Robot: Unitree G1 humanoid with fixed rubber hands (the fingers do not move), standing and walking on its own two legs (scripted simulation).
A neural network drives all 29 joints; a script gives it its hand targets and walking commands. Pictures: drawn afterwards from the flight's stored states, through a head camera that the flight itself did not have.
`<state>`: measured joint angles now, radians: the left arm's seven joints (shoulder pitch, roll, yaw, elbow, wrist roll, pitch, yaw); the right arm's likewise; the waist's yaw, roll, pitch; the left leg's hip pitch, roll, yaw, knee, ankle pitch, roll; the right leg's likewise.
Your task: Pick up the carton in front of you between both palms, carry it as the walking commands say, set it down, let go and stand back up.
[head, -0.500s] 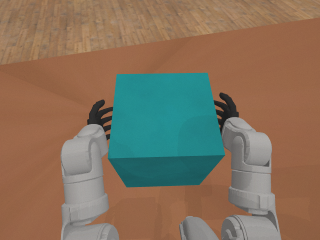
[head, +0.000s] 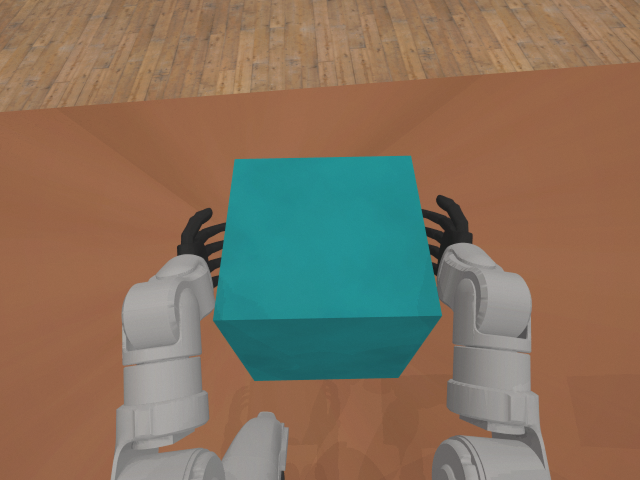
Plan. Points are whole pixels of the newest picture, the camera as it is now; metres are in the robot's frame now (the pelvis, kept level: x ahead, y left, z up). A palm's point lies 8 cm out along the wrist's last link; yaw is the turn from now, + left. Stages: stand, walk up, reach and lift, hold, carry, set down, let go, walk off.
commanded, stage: carry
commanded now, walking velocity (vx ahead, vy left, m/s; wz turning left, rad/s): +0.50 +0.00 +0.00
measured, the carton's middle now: (324, 279) +0.35 +0.02 +0.01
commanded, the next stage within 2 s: none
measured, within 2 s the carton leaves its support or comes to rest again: neither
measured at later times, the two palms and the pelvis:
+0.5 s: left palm (328, 88) +0.68 +0.03 +0.07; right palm (515, 94) +0.65 -0.27 +0.07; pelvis +0.34 -0.07 -0.06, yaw -3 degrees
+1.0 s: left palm (328, 44) +0.98 +0.04 -0.03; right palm (461, 39) +0.97 -0.26 -0.01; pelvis +0.64 -0.10 -0.11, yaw -1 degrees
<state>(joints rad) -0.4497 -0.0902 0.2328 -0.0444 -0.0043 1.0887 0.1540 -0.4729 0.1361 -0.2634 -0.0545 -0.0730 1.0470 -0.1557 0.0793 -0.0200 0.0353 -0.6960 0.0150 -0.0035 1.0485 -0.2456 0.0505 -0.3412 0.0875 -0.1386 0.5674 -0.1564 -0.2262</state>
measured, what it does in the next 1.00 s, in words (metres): goes down: left foot 0.04 m lower, then right foot 0.04 m lower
